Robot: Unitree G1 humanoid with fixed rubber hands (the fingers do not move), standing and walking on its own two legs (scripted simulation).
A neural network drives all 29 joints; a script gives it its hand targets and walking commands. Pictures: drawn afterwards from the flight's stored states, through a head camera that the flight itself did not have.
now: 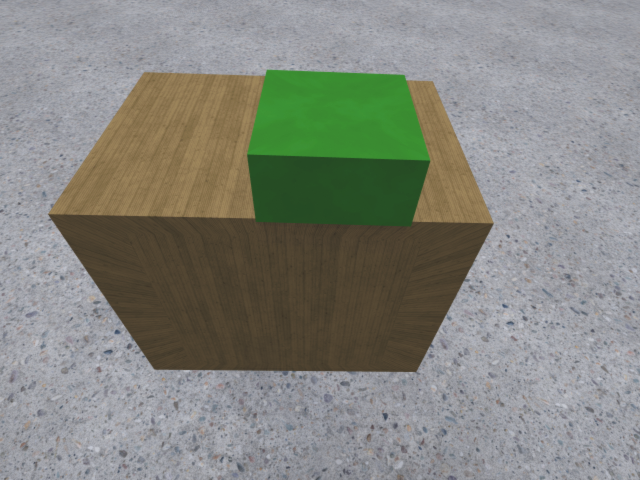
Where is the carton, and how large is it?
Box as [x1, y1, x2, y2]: [247, 70, 429, 225]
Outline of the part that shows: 267,70 247,153 256,221 410,225 429,163 429,157 404,75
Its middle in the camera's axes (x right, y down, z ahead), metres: +0.03 -0.20 +0.78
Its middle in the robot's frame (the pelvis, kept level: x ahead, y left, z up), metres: +0.74 +0.02 +0.02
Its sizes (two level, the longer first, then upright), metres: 0.309 0.298 0.154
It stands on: a pedestal, 0.70 m high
